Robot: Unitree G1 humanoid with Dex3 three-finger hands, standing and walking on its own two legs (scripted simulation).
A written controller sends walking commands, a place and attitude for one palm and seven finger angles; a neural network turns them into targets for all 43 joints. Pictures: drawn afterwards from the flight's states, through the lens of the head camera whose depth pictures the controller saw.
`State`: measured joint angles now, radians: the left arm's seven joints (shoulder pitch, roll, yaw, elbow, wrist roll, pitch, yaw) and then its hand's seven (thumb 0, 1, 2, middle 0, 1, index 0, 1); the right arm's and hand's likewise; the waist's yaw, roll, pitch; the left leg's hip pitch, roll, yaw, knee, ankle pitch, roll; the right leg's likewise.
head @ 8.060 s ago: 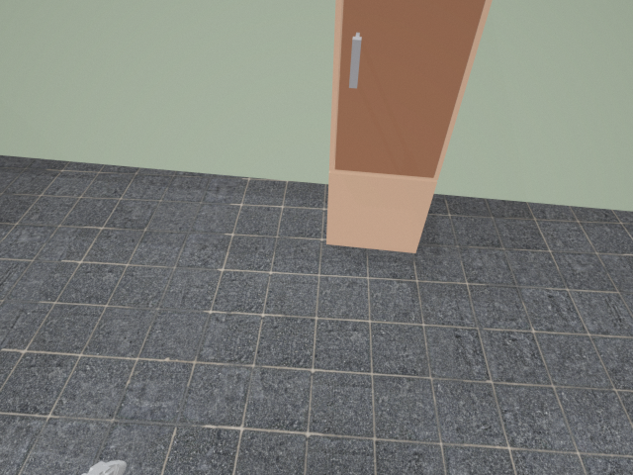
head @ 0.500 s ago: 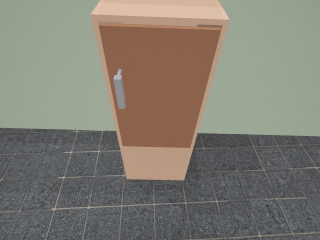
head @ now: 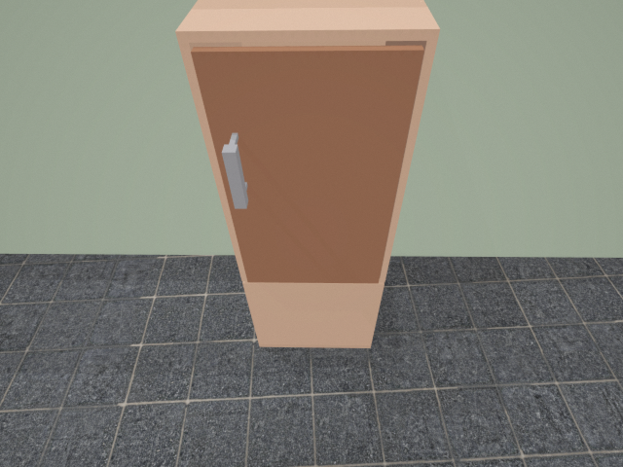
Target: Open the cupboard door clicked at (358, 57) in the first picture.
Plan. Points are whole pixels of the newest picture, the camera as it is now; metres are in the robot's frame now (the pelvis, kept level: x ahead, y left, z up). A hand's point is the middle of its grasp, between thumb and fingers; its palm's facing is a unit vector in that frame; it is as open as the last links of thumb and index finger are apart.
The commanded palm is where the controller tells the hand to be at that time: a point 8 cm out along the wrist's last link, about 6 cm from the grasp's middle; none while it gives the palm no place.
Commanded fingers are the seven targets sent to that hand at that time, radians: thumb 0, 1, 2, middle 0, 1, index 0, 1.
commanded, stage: look again from close up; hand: left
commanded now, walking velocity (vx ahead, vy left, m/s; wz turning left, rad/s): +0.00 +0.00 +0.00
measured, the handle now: (237, 171) +0.58 +0.18 +0.05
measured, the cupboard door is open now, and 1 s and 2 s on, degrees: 0 0 0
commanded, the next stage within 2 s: raise the hand with hooked fingers in 0.48 s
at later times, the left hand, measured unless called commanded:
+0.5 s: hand out of the picture +0.03 +0.15 -0.16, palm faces +0.02 -0.97 -0.22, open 7.3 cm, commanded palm none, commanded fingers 0.00 0.90 0.90 -0.20 -0.30 -0.20 -0.30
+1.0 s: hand (202, 436) +0.17 +0.16 -0.05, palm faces +0.05 -1.00 +0.03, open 8.6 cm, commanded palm +0.15 +0.22 -0.03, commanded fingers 0.00 0.39 0.68 -0.24 -0.63 -0.24 -0.63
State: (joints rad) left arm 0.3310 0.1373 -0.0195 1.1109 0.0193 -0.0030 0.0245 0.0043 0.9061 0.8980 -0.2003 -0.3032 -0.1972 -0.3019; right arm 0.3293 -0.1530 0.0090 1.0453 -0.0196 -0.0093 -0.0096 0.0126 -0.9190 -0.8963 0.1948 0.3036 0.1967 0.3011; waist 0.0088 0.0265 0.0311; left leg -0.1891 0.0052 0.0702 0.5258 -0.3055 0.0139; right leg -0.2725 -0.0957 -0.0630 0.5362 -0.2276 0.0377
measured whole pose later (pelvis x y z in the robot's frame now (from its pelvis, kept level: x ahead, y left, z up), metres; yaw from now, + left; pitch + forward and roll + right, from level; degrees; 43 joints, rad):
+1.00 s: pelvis -0.01 -0.03 -0.08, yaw +1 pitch +11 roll +1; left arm 0.44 0.16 0.16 0.13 -0.28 -0.50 -0.36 0.01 0.61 0.77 -0.22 -0.49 -0.22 -0.49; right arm 0.12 -0.28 -0.09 0.48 0.02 -0.28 -0.01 0.01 -0.91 -0.90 0.19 0.30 0.19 0.30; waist 0.04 -0.04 -0.12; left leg -0.75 0.05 0.03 1.11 -0.55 -0.03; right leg -0.83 -0.09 -0.07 1.11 -0.48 0.00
